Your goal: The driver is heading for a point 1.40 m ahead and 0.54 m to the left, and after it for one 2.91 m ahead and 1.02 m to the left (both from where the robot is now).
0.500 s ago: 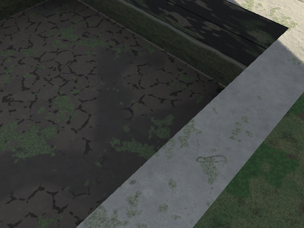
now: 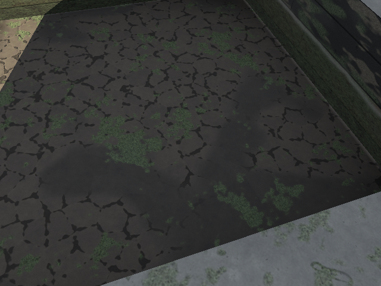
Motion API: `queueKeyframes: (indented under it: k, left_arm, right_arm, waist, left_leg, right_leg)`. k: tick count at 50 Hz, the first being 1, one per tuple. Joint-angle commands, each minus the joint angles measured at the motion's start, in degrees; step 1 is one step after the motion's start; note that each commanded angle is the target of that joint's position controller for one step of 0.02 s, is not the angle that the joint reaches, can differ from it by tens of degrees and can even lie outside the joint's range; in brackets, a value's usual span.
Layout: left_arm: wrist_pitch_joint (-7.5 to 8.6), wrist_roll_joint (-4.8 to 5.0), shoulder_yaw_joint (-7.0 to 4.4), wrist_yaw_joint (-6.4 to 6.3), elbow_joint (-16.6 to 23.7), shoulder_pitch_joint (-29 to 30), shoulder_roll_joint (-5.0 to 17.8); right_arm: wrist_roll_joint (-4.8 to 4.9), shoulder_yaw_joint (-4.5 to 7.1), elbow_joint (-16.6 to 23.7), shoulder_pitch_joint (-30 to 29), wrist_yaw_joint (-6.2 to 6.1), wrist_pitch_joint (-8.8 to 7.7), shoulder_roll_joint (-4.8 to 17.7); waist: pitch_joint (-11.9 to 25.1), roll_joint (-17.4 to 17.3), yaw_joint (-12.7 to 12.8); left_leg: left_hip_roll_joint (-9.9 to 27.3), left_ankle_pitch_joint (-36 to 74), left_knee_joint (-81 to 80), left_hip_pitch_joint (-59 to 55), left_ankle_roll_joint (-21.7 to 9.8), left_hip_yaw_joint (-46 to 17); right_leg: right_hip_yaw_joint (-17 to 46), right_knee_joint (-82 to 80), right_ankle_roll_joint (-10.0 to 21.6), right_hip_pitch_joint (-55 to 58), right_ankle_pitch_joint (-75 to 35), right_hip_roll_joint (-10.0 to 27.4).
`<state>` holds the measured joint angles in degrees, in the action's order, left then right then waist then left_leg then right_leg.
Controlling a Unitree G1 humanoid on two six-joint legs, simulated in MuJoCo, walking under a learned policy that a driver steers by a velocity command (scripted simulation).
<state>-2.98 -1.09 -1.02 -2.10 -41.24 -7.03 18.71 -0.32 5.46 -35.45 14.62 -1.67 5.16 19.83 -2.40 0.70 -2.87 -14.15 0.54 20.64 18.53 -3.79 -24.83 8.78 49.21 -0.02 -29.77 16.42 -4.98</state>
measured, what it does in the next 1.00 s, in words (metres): steps on the spot, turning left: right foot, then left foot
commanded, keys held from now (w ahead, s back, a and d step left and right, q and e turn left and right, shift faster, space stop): q+shift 0.56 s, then shift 0.14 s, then e+shift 0.30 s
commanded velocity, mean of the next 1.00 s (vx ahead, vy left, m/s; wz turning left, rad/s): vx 0.01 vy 0.00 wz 0.61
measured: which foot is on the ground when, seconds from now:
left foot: down 0.00-0.12, up 0.14-0.62, down 0.64-1.00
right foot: up 0.00-0.10, down 0.12-0.64, up 0.66-1.00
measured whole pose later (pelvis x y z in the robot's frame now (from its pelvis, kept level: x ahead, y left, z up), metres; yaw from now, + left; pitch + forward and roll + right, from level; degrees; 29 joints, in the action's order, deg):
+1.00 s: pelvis -0.04 -0.07 -0.02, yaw +33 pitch +0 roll +1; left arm -4.6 0.0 -2.0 -0.5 -39.0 -20.8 14.2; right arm -1.3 -0.7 -38.2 8.8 -1.9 3.3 10.8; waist -0.5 -0.3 2.1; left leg -1.4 -20.8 34.1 13.9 -3.2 7.4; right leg -3.2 45.0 0.1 -19.6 26.1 1.2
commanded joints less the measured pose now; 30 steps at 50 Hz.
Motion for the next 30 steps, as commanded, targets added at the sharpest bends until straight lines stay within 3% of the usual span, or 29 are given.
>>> queueKeyframes:
  k: [1, 3, 4, 5, 6, 7, 8, 9, 11, 13, 17, 20, 25, 29, 30]
  left_arm:
    - [2.05, 0.84, -0.84, 0.16, 4.58, 2.82, 4.06]
    - [2.4, 1.37, -1.3, -0.44, 3.76, -0.26, 5.04]
    - [2.82, 1.43, -1.69, -0.8, 3.41, -2.28, 5.98]
    - [3.25, 1.59, -2.08, -1.29, 3.1, -4.05, 6.92]
    - [3.31, 1.67, -2.58, -1.73, 4.33, -3.7, 9.28]
    - [3.09, 1.15, -2.99, -1.78, 6.91, -0.95, 13.52]
    - [2.91, -0.2, -2.95, -1.42, 8.8, 5.25, 14.17]
    - [2.69, -0.25, -2.24, -1.24, 8.98, 6.96, 9.76]
    - [2.32, 0.01, -0.93, -1.05, 10.36, 7.84, 6.08]
    - [1.89, -0.2, -0.4, -1.21, 11.61, 5.23, 4.78]
    - [1.92, -0.89, -1.54, -0.99, 10.46, -3.94, 6.18]
    - [1.79, -1.02, -2.26, -0.63, 10.53, -6.06, 6.27]
    - [2.0, -1.73, -2.52, -0.17, 11.95, -5.16, 5.4]
    - [1.73, -1.82, -3.47, -0.5, 11.6, -5.42, 6.27]
    - [1.49, -1.81, -3.8, -0.48, 10.87, -5.63, 6.88]
  right_arm:
    - [-0.71, 2.25, 4.67, -1.64, 0.64, 0.01, 8.84]
    - [-0.82, 2.11, 5.61, -4.48, 1.51, -0.15, 8.79]
    - [-0.47, 2.08, 5.63, -4.87, 1.61, -0.37, 8.76]
    - [0.13, 2.07, 5.24, -4.48, 1.55, -0.85, 8.69]
    - [0.97, 1.78, 4.49, -0.64, 1.37, -1.62, 7.04]
    - [2.12, 1.31, 4.57, 2.9, 1.15, -1.86, 3.56]
    - [0.16, 2.04, 4.72, 0.38, 0.98, -2.11, 6.72]
    - [-1.2, 2.46, 4.18, -1.66, 1.22, -2.03, 9.94]
    - [-1.18, 2.02, 3.0, 1.33, 1.92, -0.58, 8.41]
    - [-0.47, 1.32, 1.88, 2.9, 2.87, 0.12, 7.6]
    - [0.2, 0.13, 2.49, -1.62, 2.88, 0.76, 5.65]
    - [0.42, -0.26, 2.92, -3.37, 3.04, 1.04, 4.5]
    - [0.66, -0.96, 4.88, -7.18, 3.6, 1.17, 1.79]
    - [1.3, -1.32, 5.22, -6.58, 3.43, 0.15, 0.59]
    - [1.48, -1.32, 4.38, -4.45, 3.44, -0.44, 0.36]
  waist:
    - [6.07, -11.61, -0.69]
    - [5.92, -11.98, 0.73]
    - [5.88, -12.53, 1.67]
    - [6.46, -10.88, 2.73]
    - [9.81, -5.03, 1.46]
    - [11.77, 6.81, -0.5]
    - [6.75, 9.4, -0.22]
    - [4.46, 5.22, -0.68]
    - [4.51, 4.46, -1.55]
    - [4.92, 5.6, -0.03]
    - [4.95, 7.95, 4.22]
    - [6.13, 10.18, 5.07]
    - [7.22, 10.28, 4.47]
    - [8.56, 10.7, 4.01]
    - [8.6, 9.1, 2.55]
  left_leg:
    - [13.61, -23.93, -6.66, -6.89, -2.01, -17.3]
    - [12.14, -27.16, -7.79, -2.88, -0.4, -19.64]
    - [11.49, -31.02, -8.1, -1.15, 0.85, -21.01]
    - [9.63, -36.06, -6.39, 1.42, 2.68, -20.03]
    - [6.55, -39.36, 1.33, 2.21, 4.63, -14.47]
    - [-0.5, -38.11, 17.9, 5.71, 6.98, -0.31]
    - [-1.61, -34.57, 33.09, 14.02, 7.85, 9.58]
    - [2.84, -27.99, 40.58, 12.11, 7.71, 11.12]
    - [4.22, -22.14, 51.38, 10.52, 6.91, 14.97]
    - [6.19, -20.53, 56.61, 14.08, 7.71, 17.93]
    - [9.86, -22.02, 49.47, 18.85, 9.95, 21.53]
    - [12.0, -24.22, 46.02, 18.16, 10.16, 23.67]
    - [14.64, -26.95, 37.18, 10.53, 7.47, 26.82]
    - [13.38, -29.9, 23.53, 0.26, 3.98, 29.81]
    - [12.31, -25.59, 15.96, -3.65, 2.79, 30.4]
  right_leg:
    - [-0.27, -9.24, 1.3, 3.75, 2.22, -2.33]
    - [-0.53, -18.16, 1.6, 12.32, 1.75, -3.13]
    - [0.0, -23.22, 1.58, 16.41, 0.77, -2.36]
    - [0.79, -29.8, 1.99, 21.71, -1.42, -0.13]
    - [6.64, -34.62, 3.12, 26.57, 4.38, 7.37]
    - [20.84, -39.12, 6.96, 27.86, 11.93, 21.82]
    - [25.2, -42.39, 10.9, 20.09, 8.92, 25.27]
    - [17.21, -39.88, 11.58, 14.34, -0.16, 22.65]
    - [4.0, -35.15, 10.19, 11.84, -13.29, 16.49]
    - [-1.16, -32.36, 11.1, 16.2, -19.76, 14.66]
    - [-3.96, -28.51, 10.56, 26.31, -27.19, 15.85]
    - [-5.2, -27.63, 11.42, 27.88, -26.9, 18.71]
    - [-9.06, -26.96, 11.79, 21.15, -15.68, 22.59]
    - [-12.43, -23.7, 8.93, 17.11, -12.58, 23.81]
    - [-13.75, -20.23, 7.47, 15.49, -14.14, 23.46]
Next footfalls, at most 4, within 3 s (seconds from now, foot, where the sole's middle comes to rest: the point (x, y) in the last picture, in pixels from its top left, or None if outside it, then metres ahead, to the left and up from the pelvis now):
0.12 right None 0.09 -0.12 -0.78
0.64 left None -0.08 0.01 -0.78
1.04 right None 0.02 -0.14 -0.78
1.46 left None -0.01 0.04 -0.78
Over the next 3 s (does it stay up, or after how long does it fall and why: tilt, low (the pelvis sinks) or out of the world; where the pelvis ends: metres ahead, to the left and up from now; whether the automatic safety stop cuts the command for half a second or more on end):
stays up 0.22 0.17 -0.04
